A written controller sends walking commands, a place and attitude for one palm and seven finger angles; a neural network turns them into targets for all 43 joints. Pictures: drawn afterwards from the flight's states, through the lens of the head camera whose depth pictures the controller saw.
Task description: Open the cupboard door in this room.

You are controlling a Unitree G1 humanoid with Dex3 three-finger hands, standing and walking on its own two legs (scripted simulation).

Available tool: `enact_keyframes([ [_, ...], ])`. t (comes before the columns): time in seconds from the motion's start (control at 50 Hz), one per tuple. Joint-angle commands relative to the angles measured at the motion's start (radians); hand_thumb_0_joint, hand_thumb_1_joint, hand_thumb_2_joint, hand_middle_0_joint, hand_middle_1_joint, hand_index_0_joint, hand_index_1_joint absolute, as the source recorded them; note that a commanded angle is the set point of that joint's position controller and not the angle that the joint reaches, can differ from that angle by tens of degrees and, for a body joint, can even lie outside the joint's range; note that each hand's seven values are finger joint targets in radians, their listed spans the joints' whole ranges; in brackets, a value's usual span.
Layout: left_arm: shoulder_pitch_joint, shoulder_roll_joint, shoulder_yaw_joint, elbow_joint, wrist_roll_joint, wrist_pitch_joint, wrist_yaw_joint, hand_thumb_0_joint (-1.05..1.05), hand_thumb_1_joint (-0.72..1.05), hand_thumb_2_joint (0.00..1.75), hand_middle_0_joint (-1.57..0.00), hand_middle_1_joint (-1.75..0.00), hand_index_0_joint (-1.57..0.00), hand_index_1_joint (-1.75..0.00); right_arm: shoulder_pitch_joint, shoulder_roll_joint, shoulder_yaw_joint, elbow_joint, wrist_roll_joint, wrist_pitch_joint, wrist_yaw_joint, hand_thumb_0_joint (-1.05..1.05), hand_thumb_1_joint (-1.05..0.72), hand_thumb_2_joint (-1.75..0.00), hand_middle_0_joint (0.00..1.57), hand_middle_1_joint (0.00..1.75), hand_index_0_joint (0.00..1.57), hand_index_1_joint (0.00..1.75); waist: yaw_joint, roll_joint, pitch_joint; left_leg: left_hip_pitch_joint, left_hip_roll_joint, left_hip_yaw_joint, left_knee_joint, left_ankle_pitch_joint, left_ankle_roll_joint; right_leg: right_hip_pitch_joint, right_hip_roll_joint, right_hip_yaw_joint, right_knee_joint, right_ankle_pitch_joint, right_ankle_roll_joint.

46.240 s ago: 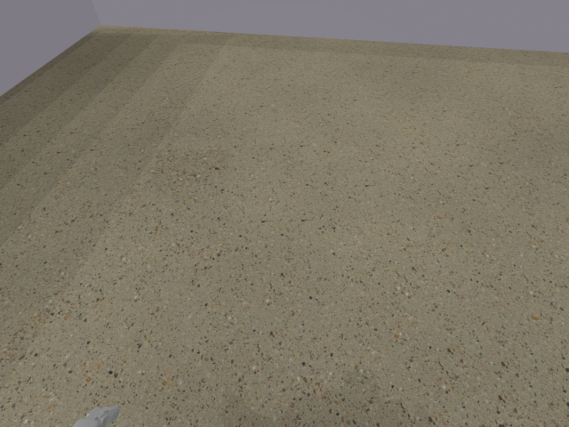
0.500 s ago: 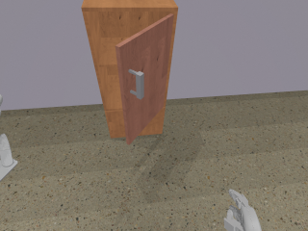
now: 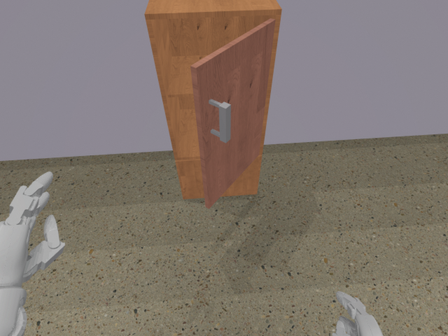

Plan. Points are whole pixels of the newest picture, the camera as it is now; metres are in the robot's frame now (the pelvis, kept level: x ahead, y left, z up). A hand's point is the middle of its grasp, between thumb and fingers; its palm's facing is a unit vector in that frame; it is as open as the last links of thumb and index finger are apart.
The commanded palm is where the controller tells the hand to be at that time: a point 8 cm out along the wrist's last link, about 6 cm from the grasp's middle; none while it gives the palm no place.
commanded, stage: let the arm hang, fingers relaxed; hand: left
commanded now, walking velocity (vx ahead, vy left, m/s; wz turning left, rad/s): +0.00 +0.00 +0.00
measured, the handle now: (219, 120) +0.67 +0.06 +0.00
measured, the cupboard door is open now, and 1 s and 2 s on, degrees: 49 49 49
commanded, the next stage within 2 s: look to check the result in 1.04 s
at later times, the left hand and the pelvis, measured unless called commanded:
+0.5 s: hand out of the picture -0.03 +0.18 -0.17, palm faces +0.03 -0.97 -0.25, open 7.3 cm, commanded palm none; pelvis -0.01 -0.02 +0.00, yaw +1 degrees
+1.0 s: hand out of the picture +0.05 +0.15 -0.17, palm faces +0.03 -0.98 -0.20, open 7.3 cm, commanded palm none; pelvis +0.02 -0.03 +0.01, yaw +0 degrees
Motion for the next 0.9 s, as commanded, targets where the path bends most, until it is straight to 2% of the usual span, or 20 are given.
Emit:
enact_keyframes([
  [0.0,-0.038,-0.028,-0.181,0.428,0.023,0.159,-0.080,0.00,0.90,0.90,-0.20,-0.30,-0.20,-0.30,-0.025,-0.206,-0.059,0.015,-0.008,0.049,0.016,0.00,-0.90,-0.90,0.20,0.30,0.20,0.30,-0.019,-0.041,-0.059,-0.063,0.162,-0.174,-0.072,0.226,0.040,0.007,-0.036,0.060,0.121,-0.065,-0.031],
  [0.02,-0.056,-0.012,-0.187,0.483,0.027,0.157,-0.080,0.00,0.90,0.90,-0.20,-0.30,-0.20,-0.30,-0.041,-0.210,-0.054,0.021,-0.014,0.059,0.016,0.00,-0.90,-0.90,0.20,0.30,0.20,0.30,-0.011,-0.112,-0.061,-0.074,0.160,-0.186,-0.078,0.202,0.050,0.039,-0.034,0.070,0.118,-0.060,-0.034],
  [0.04,-0.076,0.005,-0.193,0.538,0.031,0.155,-0.081,0.00,0.90,0.90,-0.20,-0.30,-0.20,-0.30,-0.048,-0.213,-0.053,0.026,-0.018,0.067,0.018,0.00,-0.90,-0.90,0.20,0.30,0.20,0.30,-0.005,-0.180,-0.069,-0.066,0.148,-0.181,-0.070,0.176,0.044,0.052,-0.047,0.083,0.093,-0.049,-0.040],
  [0.08,-0.123,0.025,-0.201,0.657,0.032,0.156,-0.080,0.00,0.90,0.90,-0.20,-0.30,-0.20,-0.30,-0.042,-0.202,-0.049,0.054,-0.021,0.087,0.020,0.00,-0.90,-0.90,0.20,0.30,0.20,0.30,-0.010,-0.249,-0.079,-0.027,0.099,-0.140,-0.029,0.109,0.030,0.039,-0.097,0.134,0.030,-0.021,-0.057],
  [0.12,-0.171,0.022,-0.223,0.767,0.025,0.163,-0.075,0.00,0.90,0.90,-0.20,-0.30,-0.20,-0.30,-0.025,-0.170,-0.039,0.087,-0.023,0.109,0.020,0.00,-0.90,-0.90,0.20,0.30,0.20,0.30,-0.026,-0.224,-0.073,0.035,0.060,-0.103,-0.003,0.055,0.013,-0.010,-0.131,0.169,-0.026,-0.062,-0.073],
  [0.14,-0.185,0.022,-0.231,0.811,0.023,0.166,-0.071,0.00,0.90,0.90,-0.20,-0.30,-0.20,-0.30,-0.023,-0.166,-0.036,0.100,-0.025,0.118,0.021,0.00,-0.90,-0.90,0.20,0.30,0.20,0.30,-0.028,-0.166,-0.062,0.055,0.055,-0.099,-0.006,0.047,0.009,-0.028,-0.133,0.168,-0.037,-0.092,-0.076],
  [0.18,-0.180,-0.001,-0.248,0.903,0.016,0.168,-0.069,0.00,0.90,0.90,-0.20,-0.30,-0.20,-0.30,-0.022,-0.132,-0.024,0.135,-0.026,0.128,0.019,0.00,-0.90,-0.90,0.20,0.30,0.20,0.30,-0.023,-0.009,-0.040,0.047,0.068,-0.107,-0.056,0.024,0.006,-0.018,-0.116,0.162,-0.043,-0.125,-0.065],
  [0.22,-0.156,-0.011,-0.255,0.988,0.011,0.166,-0.067,0.00,0.90,0.90,-0.20,-0.30,-0.20,-0.30,-0.020,-0.123,-0.019,0.166,-0.026,0.133,0.012,0.00,-0.90,-0.90,0.20,0.30,0.20,0.30,-0.012,0.089,-0.034,0.021,0.080,-0.119,-0.098,-0.021,0.005,0.030,-0.098,0.151,-0.044,-0.123,-0.057],
  [0.24,-0.139,-0.010,-0.253,1.023,0.011,0.164,-0.065,0.00,0.90,0.90,-0.20,-0.30,-0.20,-0.30,-0.012,-0.123,-0.019,0.180,-0.023,0.136,0.010,0.00,-0.90,-0.90,0.20,0.30,0.20,0.30,-0.006,0.087,-0.037,0.020,0.082,-0.122,-0.101,-0.029,0.005,0.049,-0.096,0.147,-0.055,-0.118,-0.055],
  [0.28,-0.126,-0.033,-0.246,1.085,0.008,0.163,-0.064,0.00,0.90,0.90,-0.20,-0.30,-0.20,-0.30,0.011,-0.104,-0.022,0.209,-0.026,0.139,0.003,0.00,-0.90,-0.90,0.20,0.30,0.20,0.30,-0.006,0.145,-0.037,0.008,0.084,-0.123,-0.113,-0.059,0.003,0.077,-0.096,0.139,-0.068,-0.108,-0.062],
  [0.32,-0.126,-0.027,-0.251,1.134,0.003,0.161,-0.066,0.00,0.90,0.90,-0.20,-0.30,-0.20,-0.30,0.033,-0.104,-0.022,0.238,-0.022,0.143,0.000,0.00,-0.90,-0.90,0.20,0.30,0.20,0.30,-0.007,0.129,-0.013,-0.002,0.085,-0.123,-0.128,-0.102,0.001,0.077,-0.100,0.139,-0.094,-0.139,-0.064],
  [0.34,-0.131,-0.023,-0.250,1.152,0.004,0.160,-0.067,0.00,0.90,0.90,-0.20,-0.30,-0.20,-0.30,0.044,-0.110,-0.026,0.245,-0.020,0.146,-0.002,0.00,-0.90,-0.90,0.20,0.30,0.20,0.30,-0.007,0.060,0.015,0.003,0.088,-0.125,-0.124,-0.103,0.003,0.058,-0.100,0.137,-0.113,-0.159,-0.065],
  [0.4,-0.147,-0.032,-0.254,1.201,0.003,0.161,-0.068,0.00,0.90,0.90,-0.20,-0.30,-0.20,-0.30,0.087,-0.107,-0.030,0.285,-0.021,0.150,-0.005,0.00,-0.90,-0.90,0.20,0.30,0.20,0.30,-0.018,-0.004,0.067,0.016,0.082,-0.117,-0.128,-0.128,0.003,0.010,-0.106,0.146,-0.152,-0.234,-0.069],
  [0.48,-0.148,-0.041,-0.256,1.244,0.002,0.162,-0.065,0.00,0.90,0.90,-0.20,-0.30,-0.20,-0.30,0.124,-0.089,-0.030,0.321,-0.021,0.152,-0.006,0.00,-0.90,-0.90,0.20,0.30,0.20,0.30,-0.022,-0.083,0.075,0.053,0.077,-0.101,-0.115,-0.099,0.005,-0.016,-0.114,0.143,-0.178,-0.269,-0.068],
  [0.52,-0.149,-0.045,-0.255,1.254,0.001,0.163,-0.063,0.00,0.90,0.90,-0.20,-0.30,-0.20,-0.30,0.137,-0.083,-0.030,0.334,-0.022,0.151,-0.007,0.00,-0.90,-0.90,0.20,0.30,0.20,0.30,-0.024,-0.096,0.078,0.061,0.080,-0.100,-0.122,-0.088,0.007,-0.020,-0.111,0.142,-0.176,-0.264,-0.067],
  [0.54,-0.143,-0.043,-0.254,1.258,0.002,0.162,-0.062,0.00,0.90,0.90,-0.20,-0.30,-0.20,-0.30,0.132,-0.090,-0.032,0.335,-0.021,0.150,-0.007,0.00,-0.90,-0.90,0.20,0.30,0.20,0.30,-0.020,-0.078,0.076,0.066,0.081,-0.096,-0.120,-0.082,0.008,-0.020,-0.110,0.141,-0.175,-0.260,-0.066],
  [0.62,-0.149,-0.055,-0.255,1.271,0.001,0.162,-0.059,0.00,0.90,0.90,-0.20,-0.30,-0.20,-0.30,0.134,-0.067,-0.026,0.352,-0.023,0.147,-0.008,0.00,-0.90,-0.90,0.20,0.30,0.20,0.30,-0.017,-0.094,0.092,0.049,0.087,-0.101,-0.146,-0.067,0.007,0.000,-0.105,0.132,-0.160,-0.222,-0.060],
  [0.66,-0.145,-0.061,-0.256,1.273,0.001,0.164,-0.057,0.00,0.90,0.90,-0.20,-0.30,-0.20,-0.30,0.130,-0.057,-0.024,0.359,-0.024,0.146,-0.008,0.00,-0.90,-0.90,0.20,0.30,0.20,0.30,-0.013,-0.078,0.101,0.042,0.090,-0.102,-0.154,-0.060,0.007,0.007,-0.103,0.124,-0.151,-0.202,-0.056],
  [0.82,-0.140,-0.092,-0.260,1.280,-0.002,0.155,-0.053,0.00,0.90,0.90,-0.20,-0.30,-0.20,-0.30,0.119,-0.028,-0.015,0.375,-0.021,0.135,-0.012,0.00,-0.90,-0.90,0.20,0.30,0.20,0.30,-0.007,-0.044,0.049,0.081,0.096,-0.095,-0.155,0.082,-0.001,0.080,-0.105,0.110,-0.123,-0.029,-0.048],
  [0.88,-0.142,-0.104,-0.262,1.284,-0.002,0.154,-0.050,0.00,0.90,0.90,-0.20,-0.30,-0.20,-0.30,0.117,-0.015,-0.012,0.381,-0.021,0.133,-0.014,0.00,-0.90,-0.90,0.20,0.30,0.20,0.30,-0.006,-0.024,0.053,0.081,0.100,-0.095,-0.161,0.111,-0.006,0.099,-0.105,0.101,-0.114,0.020,-0.046],
])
